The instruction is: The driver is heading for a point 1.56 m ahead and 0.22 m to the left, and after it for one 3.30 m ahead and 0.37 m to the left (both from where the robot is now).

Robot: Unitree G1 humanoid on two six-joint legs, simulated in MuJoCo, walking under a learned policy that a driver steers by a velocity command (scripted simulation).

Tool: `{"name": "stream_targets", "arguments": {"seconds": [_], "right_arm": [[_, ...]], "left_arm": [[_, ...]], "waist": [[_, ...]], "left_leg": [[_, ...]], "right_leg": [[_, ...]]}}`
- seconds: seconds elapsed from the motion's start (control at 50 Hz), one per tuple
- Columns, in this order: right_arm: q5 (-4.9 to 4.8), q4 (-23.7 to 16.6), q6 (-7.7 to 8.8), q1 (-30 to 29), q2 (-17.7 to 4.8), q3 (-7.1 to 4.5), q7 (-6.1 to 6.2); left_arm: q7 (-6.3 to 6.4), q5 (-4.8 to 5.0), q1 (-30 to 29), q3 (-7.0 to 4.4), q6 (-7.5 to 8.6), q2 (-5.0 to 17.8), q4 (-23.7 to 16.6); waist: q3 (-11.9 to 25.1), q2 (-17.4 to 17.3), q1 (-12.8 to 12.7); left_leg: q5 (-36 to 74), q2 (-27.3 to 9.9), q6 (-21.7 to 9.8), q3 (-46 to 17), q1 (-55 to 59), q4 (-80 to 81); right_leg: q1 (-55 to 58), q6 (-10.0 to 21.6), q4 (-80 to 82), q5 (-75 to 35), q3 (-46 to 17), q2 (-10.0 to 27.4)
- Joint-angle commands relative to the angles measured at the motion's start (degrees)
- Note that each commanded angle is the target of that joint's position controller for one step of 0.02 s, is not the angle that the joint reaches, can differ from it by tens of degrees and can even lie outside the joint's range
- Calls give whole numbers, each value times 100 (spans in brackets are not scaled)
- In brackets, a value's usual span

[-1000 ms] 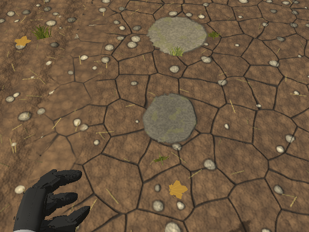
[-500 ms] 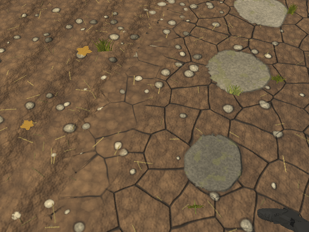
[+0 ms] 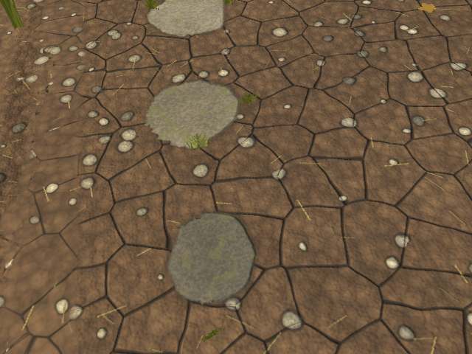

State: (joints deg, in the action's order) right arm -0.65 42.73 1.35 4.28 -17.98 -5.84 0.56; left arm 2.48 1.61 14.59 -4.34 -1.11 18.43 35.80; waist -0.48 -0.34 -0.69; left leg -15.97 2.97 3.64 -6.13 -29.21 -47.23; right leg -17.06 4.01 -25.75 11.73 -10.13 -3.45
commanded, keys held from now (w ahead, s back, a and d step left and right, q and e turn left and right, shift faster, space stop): w+e+shift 0.08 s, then w+shift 0.26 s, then w+q+shift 0.66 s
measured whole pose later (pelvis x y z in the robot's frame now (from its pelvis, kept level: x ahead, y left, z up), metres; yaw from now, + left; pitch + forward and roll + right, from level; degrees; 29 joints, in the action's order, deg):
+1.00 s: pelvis +0.59 -0.06 -0.04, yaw +12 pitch +0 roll -4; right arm -2.2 34.5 0.9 3.0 -18.8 -2.8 -3.1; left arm 0.0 0.5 22.1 -5.6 4.8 19.3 47.3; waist -3.1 0.2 -4.4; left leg -1.1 -6.2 -5.6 4.6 -44.2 -49.4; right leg 15.7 -5.8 -12.7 25.5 16.8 1.3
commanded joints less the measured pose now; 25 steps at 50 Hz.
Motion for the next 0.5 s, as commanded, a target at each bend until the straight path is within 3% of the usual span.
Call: {"name": "stream_targets", "arguments": {"seconds": [0.02,0.1,0.16,0.18,0.2,0.22,0.24,0.26,0.28,0.3,0.34,0.38,0.44,0.5], "right_arm": [[-48,-543,339,-699,-390,-58,-134],[-123,-537,522,-422,-379,-46,-189],[-126,-299,610,410,-416,-91,-174],[-52,-163,647,1070,-513,-122,-158],[125,-108,651,1766,-724,-112,-163],[264,-74,654,1646,-1287,-235,-251],[101,-142,649,1424,-981,-176,-242],[47,-118,622,1550,-709,-81,-194],[47,-132,605,1692,-612,-15,-175],[49,-71,588,1723,-566,25,-157],[84,32,594,1903,-399,122,-129],[32,135,553,2025,-244,230,-110],[-31,224,476,2235,-282,275,-44],[-105,325,412,2480,-457,280,35]], "left_arm": [[23,17,68,-291,126,1065,-389],[-66,25,-197,-190,126,884,-584],[-130,-14,-207,-21,133,491,-620],[-152,-39,-168,84,169,179,-607],[-164,-142,-231,262,245,-328,-690],[-169,192,-225,208,359,-62,-1065],[-169,190,-507,109,405,431,-936],[-192,91,-622,61,439,541,-858],[-212,-10,-575,89,468,407,-780],[-245,-32,-689,115,507,281,-828],[-286,14,-808,144,553,137,-851],[-301,-45,-1057,188,601,30,-949],[-387,-88,-1669,276,730,-183,-1115],[-560,-2,-2125,287,865,-247,-1178]], "waist": [[284,1073,-165],[203,1134,-28],[334,874,304],[595,463,545],[818,-448,689],[176,-1610,410],[-438,-1006,483],[-519,-594,552],[-366,-380,533],[-502,-408,489],[-556,-632,458],[-681,-631,413],[-810,-542,590],[-783,-627,694]], "left_leg": [[10,29,17,-78,-432,886],[61,53,-6,100,738,1540],[620,-198,-275,353,2350,2301],[240,-735,-471,-213,3388,2416],[-1119,-1731,-832,-1561,3895,2719],[-3354,-2590,-1610,-3948,3704,3604],[-3466,-2636,-1707,-3786,3458,3663],[-2940,-2347,-1550,-3110,3438,3510],[-2550,-2052,-1421,-2579,3365,3485],[-2204,-1882,-1374,-2201,3179,3576],[-1705,-1643,-1345,-1661,2908,3801],[-1132,-1551,-1543,-1513,2620,4022],[50,-1390,-1578,-1050,2192,4176],[629,-1379,-1506,-744,1938,4234]], "right_leg": [[823,848,1185,2219,-2052,1237],[47,774,908,2025,-2152,1021],[-713,507,241,2256,-1859,764],[-1389,256,-826,2433,-1422,440],[-2017,-57,-2778,2299,-471,-133],[-3690,-41,-3614,1965,-218,-13],[-4231,-86,-4210,1503,-122,395],[-4334,-78,-4463,991,-57,435],[-4154,-64,-4520,718,1,479],[-4132,-84,-4341,455,-23,547],[-3937,-142,-4170,12,140,612],[-3887,-308,-3815,-406,567,816],[-3185,-561,-2622,-1046,849,772],[-1908,-677,-1372,-1382,1038,483]]}}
